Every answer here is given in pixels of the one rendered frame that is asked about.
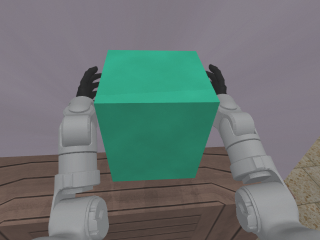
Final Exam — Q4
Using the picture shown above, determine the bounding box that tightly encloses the right robot hand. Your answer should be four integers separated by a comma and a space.
205, 64, 227, 95

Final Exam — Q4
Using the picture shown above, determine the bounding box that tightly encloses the robot right upper arm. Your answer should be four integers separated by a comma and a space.
235, 181, 320, 240

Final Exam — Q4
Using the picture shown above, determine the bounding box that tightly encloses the pedestal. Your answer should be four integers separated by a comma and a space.
0, 146, 296, 240

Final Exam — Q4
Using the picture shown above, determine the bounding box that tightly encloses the left robot hand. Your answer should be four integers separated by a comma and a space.
76, 66, 102, 101

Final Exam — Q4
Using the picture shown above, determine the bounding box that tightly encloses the robot right forearm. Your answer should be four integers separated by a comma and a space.
212, 94, 299, 220

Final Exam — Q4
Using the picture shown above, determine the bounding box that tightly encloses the robot left forearm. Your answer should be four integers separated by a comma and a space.
48, 96, 101, 236

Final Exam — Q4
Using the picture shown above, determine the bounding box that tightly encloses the robot left upper arm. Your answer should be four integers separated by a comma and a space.
32, 195, 109, 240

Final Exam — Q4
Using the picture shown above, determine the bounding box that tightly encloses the carton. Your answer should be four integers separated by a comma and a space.
94, 50, 220, 182

